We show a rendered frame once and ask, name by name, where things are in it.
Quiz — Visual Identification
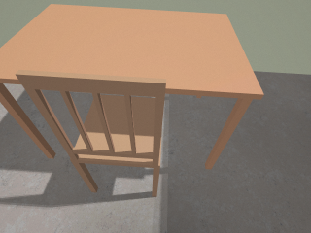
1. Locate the table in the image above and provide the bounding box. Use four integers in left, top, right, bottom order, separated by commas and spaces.
0, 4, 264, 170

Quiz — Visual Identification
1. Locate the chair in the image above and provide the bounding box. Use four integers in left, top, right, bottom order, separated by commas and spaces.
15, 70, 166, 197

